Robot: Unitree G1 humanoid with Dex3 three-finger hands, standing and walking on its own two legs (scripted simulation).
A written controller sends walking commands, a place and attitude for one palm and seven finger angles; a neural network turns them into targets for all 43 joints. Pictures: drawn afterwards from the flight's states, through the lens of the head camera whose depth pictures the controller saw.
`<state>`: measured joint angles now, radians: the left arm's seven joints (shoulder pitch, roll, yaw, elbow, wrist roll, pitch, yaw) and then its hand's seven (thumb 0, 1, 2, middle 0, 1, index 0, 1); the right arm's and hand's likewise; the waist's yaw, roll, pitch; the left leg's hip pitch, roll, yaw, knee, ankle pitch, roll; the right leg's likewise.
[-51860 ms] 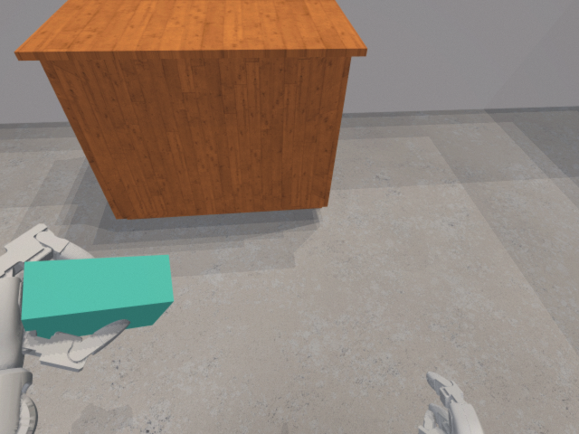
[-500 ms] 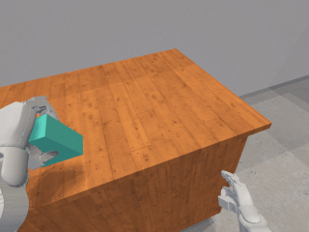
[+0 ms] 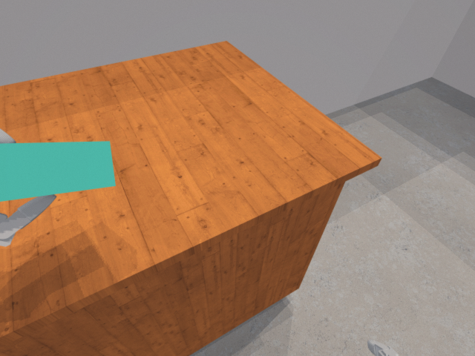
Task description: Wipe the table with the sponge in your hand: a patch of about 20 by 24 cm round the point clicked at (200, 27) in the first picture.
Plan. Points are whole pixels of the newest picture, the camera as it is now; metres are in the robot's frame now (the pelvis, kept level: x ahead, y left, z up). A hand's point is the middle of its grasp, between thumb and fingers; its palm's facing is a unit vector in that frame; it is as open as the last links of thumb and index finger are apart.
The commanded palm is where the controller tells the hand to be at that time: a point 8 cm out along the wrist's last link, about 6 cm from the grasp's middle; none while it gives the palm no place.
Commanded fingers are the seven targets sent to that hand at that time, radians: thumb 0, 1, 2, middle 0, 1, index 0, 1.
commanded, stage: step back with the hand held close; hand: left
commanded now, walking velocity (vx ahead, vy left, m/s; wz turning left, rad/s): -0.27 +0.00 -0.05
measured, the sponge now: (57, 170) +0.27 +0.22 +0.24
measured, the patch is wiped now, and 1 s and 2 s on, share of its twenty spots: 1.00 1.00 1.00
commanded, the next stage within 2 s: stop stepping back and stand still in 0.86 s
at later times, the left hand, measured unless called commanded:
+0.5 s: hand out of the picture +0.18 +0.23 +0.26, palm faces +0.43 -0.86 -0.25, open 9.3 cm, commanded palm +0.09 +0.28 +0.29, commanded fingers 0.00 0.10 1.30 -1.20 -1.60 -1.20 -1.60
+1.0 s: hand out of the picture +0.02 +0.20 +0.27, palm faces +0.40 -0.86 -0.31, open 9.3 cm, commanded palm -0.05 +0.26 +0.29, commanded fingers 0.00 0.10 1.30 -1.20 -1.60 -1.20 -1.60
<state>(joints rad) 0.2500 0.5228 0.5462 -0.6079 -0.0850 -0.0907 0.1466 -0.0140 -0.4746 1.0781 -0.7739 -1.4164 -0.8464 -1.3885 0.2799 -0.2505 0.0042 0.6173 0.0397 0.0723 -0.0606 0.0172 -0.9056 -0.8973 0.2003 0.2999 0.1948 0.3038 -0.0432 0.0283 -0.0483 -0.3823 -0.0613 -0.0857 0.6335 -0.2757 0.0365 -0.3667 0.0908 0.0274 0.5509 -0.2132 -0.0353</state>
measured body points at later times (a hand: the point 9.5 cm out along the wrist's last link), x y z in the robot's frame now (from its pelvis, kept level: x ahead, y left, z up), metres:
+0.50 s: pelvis -0.07 +0.00 +0.00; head -0.06 +0.01 +0.45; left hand +0.15 +0.27 +0.27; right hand +0.11 -0.22 -0.08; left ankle +0.00 +0.10 -0.72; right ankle -0.07 -0.12 -0.73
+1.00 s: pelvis -0.23 -0.01 -0.01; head -0.23 +0.00 +0.44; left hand -0.01 +0.25 +0.28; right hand -0.07 -0.23 -0.08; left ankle -0.07 +0.11 -0.73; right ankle -0.25 -0.12 -0.73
